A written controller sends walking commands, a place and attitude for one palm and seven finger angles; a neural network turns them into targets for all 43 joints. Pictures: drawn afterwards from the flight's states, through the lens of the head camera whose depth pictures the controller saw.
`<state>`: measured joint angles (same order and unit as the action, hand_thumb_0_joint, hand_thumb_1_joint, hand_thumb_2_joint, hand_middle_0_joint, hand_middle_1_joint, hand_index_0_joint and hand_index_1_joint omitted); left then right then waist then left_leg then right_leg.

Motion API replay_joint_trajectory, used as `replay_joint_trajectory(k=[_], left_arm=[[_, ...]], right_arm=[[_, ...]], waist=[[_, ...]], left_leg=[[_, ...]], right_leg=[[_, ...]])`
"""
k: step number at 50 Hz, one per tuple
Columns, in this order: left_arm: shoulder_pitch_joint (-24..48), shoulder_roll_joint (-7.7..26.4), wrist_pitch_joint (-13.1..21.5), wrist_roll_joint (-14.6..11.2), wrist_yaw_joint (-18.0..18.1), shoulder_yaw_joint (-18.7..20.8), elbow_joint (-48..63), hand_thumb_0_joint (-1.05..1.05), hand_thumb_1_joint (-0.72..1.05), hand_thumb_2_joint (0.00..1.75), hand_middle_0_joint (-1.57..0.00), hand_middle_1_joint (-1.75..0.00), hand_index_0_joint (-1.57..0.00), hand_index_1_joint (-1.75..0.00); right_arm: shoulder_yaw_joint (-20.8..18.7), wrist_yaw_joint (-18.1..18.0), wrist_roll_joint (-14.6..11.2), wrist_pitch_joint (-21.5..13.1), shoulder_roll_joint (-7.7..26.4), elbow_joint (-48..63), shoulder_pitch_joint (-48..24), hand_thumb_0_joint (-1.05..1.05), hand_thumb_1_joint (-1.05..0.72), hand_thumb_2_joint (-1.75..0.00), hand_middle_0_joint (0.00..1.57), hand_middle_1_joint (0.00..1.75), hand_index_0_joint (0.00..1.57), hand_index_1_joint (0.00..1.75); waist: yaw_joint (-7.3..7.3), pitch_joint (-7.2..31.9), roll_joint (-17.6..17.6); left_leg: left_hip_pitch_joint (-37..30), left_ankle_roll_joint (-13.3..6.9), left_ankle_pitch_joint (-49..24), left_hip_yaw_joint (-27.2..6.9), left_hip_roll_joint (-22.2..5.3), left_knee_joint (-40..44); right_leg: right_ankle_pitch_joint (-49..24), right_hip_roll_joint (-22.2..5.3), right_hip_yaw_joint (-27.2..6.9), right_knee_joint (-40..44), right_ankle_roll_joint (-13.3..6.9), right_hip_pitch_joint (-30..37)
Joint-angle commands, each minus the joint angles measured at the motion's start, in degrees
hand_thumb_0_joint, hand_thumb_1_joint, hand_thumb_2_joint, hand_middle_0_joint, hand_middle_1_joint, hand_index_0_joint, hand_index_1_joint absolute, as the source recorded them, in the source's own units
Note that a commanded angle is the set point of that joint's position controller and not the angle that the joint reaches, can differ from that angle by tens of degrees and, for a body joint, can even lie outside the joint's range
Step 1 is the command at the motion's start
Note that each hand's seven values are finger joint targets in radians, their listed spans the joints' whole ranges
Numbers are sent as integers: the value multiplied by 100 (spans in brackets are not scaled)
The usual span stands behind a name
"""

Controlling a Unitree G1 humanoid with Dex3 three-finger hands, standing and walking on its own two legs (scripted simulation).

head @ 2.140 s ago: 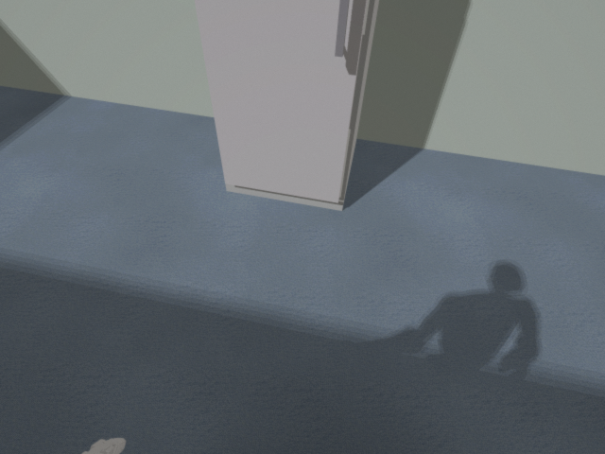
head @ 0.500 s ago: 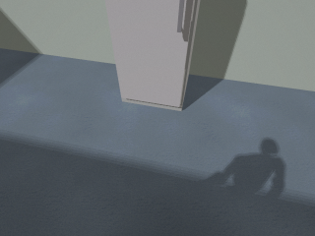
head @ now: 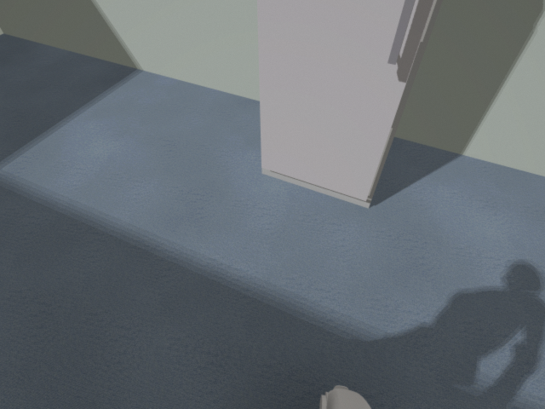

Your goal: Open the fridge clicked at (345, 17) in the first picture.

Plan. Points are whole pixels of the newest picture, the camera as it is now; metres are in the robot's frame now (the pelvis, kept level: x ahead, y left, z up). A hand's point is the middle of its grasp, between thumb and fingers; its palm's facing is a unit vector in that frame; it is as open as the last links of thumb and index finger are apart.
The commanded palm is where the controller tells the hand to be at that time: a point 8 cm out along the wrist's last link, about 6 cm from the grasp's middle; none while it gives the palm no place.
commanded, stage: walk to a spot facing it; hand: right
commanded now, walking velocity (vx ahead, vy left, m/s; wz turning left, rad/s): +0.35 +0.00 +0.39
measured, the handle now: out of the picture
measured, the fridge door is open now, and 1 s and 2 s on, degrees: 0 0 0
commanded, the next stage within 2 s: turn to face it in 0.88 s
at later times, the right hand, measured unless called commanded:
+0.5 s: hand (400, 304) +0.35 -0.24 -0.16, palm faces -0.23 +0.95 -0.19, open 7.4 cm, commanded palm none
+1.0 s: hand (320, 232) +0.52 -0.09 -0.16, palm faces -0.50 +0.83 -0.24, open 7.3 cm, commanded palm none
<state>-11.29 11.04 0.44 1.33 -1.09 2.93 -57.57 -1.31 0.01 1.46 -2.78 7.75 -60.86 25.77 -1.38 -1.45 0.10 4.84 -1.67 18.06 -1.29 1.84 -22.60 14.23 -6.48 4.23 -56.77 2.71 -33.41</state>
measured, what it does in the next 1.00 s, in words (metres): walks ahead, turning left: right foot, then left foot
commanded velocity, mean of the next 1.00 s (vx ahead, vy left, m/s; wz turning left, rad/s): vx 0.28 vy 0.00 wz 0.50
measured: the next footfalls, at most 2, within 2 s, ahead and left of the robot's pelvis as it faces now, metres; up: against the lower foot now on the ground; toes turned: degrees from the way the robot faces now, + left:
right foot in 0.16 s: +0.22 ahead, -0.15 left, +0.00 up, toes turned -3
left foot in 0.76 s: +0.39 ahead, +0.13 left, +0.00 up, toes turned +33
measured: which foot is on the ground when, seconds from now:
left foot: down 0.00-0.16, up 0.18-0.74, down 0.76-1.00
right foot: up 0.00-0.14, down 0.16-0.76, up 0.78-1.00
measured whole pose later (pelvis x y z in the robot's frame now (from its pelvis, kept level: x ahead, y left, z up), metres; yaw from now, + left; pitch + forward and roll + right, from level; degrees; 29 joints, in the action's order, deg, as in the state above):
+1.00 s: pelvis +0.35 +0.04 -0.01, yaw +32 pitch +0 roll +0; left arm -11.7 10.2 0.8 1.8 0.5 3.1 -53.6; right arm -3.9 0.2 0.9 -1.5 11.5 -55.2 12.1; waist 1.7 -3.5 -0.9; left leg 17.6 -5.7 11.2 3.4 3.9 -28.6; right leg 17.0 -10.3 2.2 -64.4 4.3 -32.9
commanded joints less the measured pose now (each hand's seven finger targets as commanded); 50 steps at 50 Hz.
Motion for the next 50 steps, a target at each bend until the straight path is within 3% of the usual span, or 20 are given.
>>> replay_joint_trajectory(k=[1, 4, 6, 7, 8, 9, 11, 13, 15, 23, 31, 34, 36, 37, 38, 39, 40, 42, 44, 50], left_arm=[[795, 242, 246, -45, -68, 50, 724, 0, 90, 90, -20, -30, -20, -30], [571, 320, 320, -65, -36, 87, 712, 0, 90, 90, -20, -30, -20, -30], [-709, 673, 389, -29, 109, 171, 326, 0, 90, 90, -20, -30, -20, -30], [-1577, 1313, 421, 64, 191, 331, 119, 0, 90, 90, -20, -30, -20, -30], [-2110, 1754, 394, 44, 203, 380, 53, 0, 90, 90, -20, -30, -20, -30], [-1710, 1499, 375, 23, 221, 308, 64, 0, 90, 90, -20, -30, -20, -30], [-857, 782, 427, 12, 217, 146, 255, 0, 90, 90, -20, -30, -20, -30], [-620, 423, 503, 3, 241, 49, 200, 0, 90, 90, -20, -30, -20, -30], [-616, 406, 550, -12, 255, 59, 177, 0, 90, 90, -20, -30, -20, -30], [-1279, 487, 586, -45, 260, 88, 10, 0, 90, 90, -20, -30, -20, -30], [-1901, 603, 441, 50, 256, 69, -248, 0, 90, 90, -20, -30, -20, -30], [-1867, 788, 408, 49, 240, 127, -172, 0, 90, 90, -20, -30, -20, -30], [-1575, 1002, 377, -10, 213, 170, -14, 0, 90, 90, -20, -30, -20, -30], [-1621, 853, 362, -100, 133, 138, 112, 0, 90, 90, -20, -30, -20, -30], [-1618, 419, 379, -165, 135, 63, 388, 0, 90, 90, -20, -30, -20, -30], [-999, 495, 368, -130, 205, 86, 520, 0, 90, 90, -20, -30, -20, -30], [-976, 450, 363, -106, 213, 116, 572, 0, 90, 90, -20, -30, -20, -30], [-799, 494, 211, -11, 200, 122, 462, 0, 90, 90, -20, -30, -20, -30], [-1135, 347, 86, 31, 187, 104, 324, 0, 90, 90, -20, -30, -20, -30], [-526, 305, 17, 40, 131, 72, 544, 0, 90, 90, -20, -30, -20, -30]], right_arm=[[-303, -96, 25, -120, 1167, 205, 177, 0, -90, -90, 20, 30, 20, 30], [-372, -87, 25, -79, 1260, 222, 1, 0, -90, -90, 20, 30, 20, 30], [-396, -69, -12, -65, 1170, 283, -173, 0, -90, -90, 20, 30, 20, 30], [-397, -6, -77, -36, 854, 363, 47, 0, -90, -90, 20, 30, 20, 30], [-339, 50, -82, -52, 628, 552, 21, 0, -90, -90, 20, 30, 20, 30], [-352, 21, -41, -47, 746, 611, -321, 0, -90, -90, 20, 30, 20, 30], [-370, 131, 28, 12, 670, 647, -840, 0, -90, -90, 20, 30, 20, 30], [-380, 207, 66, 155, 544, 547, -632, 0, -90, -90, 20, 30, 20, 30], [-393, 228, 80, 293, 465, 569, -545, 0, -90, -90, 20, 30, 20, 30], [-396, 298, 95, 420, 498, 1080, -1673, 0, -90, -90, 20, 30, 20, 30], [-276, 322, 41, 327, 375, 1454, -2891, 0, -90, -90, 20, 30, 20, 30], [-301, 289, 42, 255, 544, 1348, -2469, 0, -90, -90, 20, 30, 20, 30], [-409, 249, 67, 137, 836, 992, -1210, 0, -90, -90, 20, 30, 20, 30], [-540, 202, 76, 65, 1387, 785, -441, 0, -90, -90, 20, 30, 20, 30], [-676, 90, 1, 7, 2046, 701, 146, 0, -90, -90, 20, 30, 20, 30], [-710, 21, -149, 86, 2241, 670, 131, 0, -90, -90, 20, 30, 20, 30], [-640, 29, -145, 98, 2015, 837, -374, 0, -90, -90, 20, 30, 20, 30], [-476, -9, -135, 48, 1458, 1014, -1124, 0, -90, -90, 20, 30, 20, 30], [-443, -39, -52, -17, 1291, 1050, -1468, 0, -90, -90, 20, 30, 20, 30], [-423, -3, -18, -40, 1183, 899, -1165, 0, -90, -90, 20, 30, 20, 30]], waist=[[-91, -403, 745], [33, -331, 883], [592, 209, 340], [851, 1011, -924], [877, 1293, -1976], [805, 1006, -1471], [451, -168, -770], [103, -268, -802], [-8, -168, -757], [177, -445, -336], [554, -730, -642], [332, -293, -706], [-282, 522, -804], [-630, 1209, -99], [-680, 1875, 1056], [-672, 1521, 565], [-392, 1164, 359], [-8, 258, 134], [348, 206, 158], [271, 280, 614]], left_leg=[[289, -757, -1469, -1095, -1252, 897], [578, -654, -1614, -1076, -1231, 551], [1105, -432, -2240, -809, -803, -1025], [2054, -190, -876, -305, -237, -2697], [2895, -8, 1504, 128, 196, -4498], [3205, -77, 1381, -207, -80, -5305], [3440, -51, 345, -110, -633, -5525], [2969, 30, -148, 7, -786, -5197], [2953, 120, -459, 77, -822, -5081], [4082, 341, -1307, 249, -1000, -4066], [3530, 71, -872, 915, -634, -2032], [2637, -223, -264, 1198, -230, -1633], [806, -407, -480, 1439, 128, -954], [-1274, -706, -1021, 569, -561, -759], [-2627, -1504, -2531, -2705, -2487, -454], [-2086, -1721, -3310, -2842, -2699, 17], [-1480, -1499, -2663, -2408, -2469, 156], [489, -1100, -1579, -1645, -2025, 665], [1215, -946, -1521, -1022, -1615, 788], [1223, -894, -1534, -891, -1230, 742]], right_leg=[[-282, 95, 129, 1207, -14, 92], [-216, 303, 258, 1963, -114, 1196], [-338, 311, 168, 2751, -217, 3119], [117, -982, -1372, 3024, -564, 4497], [467, -2240, -3132, 3905, -1051, 4707], [1469, -2419, -3385, 4394, -1170, 4000], [1565, -1930, -2249, 4612, -978, 2588], [632, -1531, -1115, 4563, -706, 1989], [199, -1382, -416, 4632, -750, 1904], [-782, -1418, 320, 4749, -879, 2971], [-2509, -1461, 1179, 4304, -847, 3723], [-4522, -1535, 1500, 3312, -763, 3968], [-5157, -1321, 1777, 1430, -471, 3589], [-3479, -1154, 1688, -128, -236, 2003], [1761, -65, 1239, -2215, 125, -116], [1906, -81, 276, -2763, 35, -596], [1264, -249, -101, -2848, 28, -641], [587, -571, -276, -2195, 73, -98], [406, -520, -223, -1575, 129, 329], [25, -244, -162, -290, 202, 264]])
